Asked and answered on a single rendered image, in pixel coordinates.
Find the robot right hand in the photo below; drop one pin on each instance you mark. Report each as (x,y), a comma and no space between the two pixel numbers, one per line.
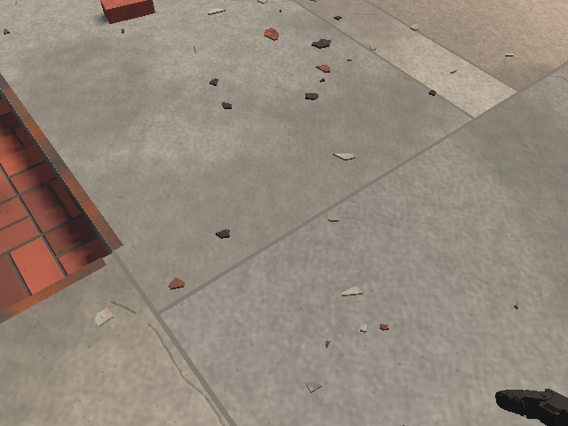
(548,406)

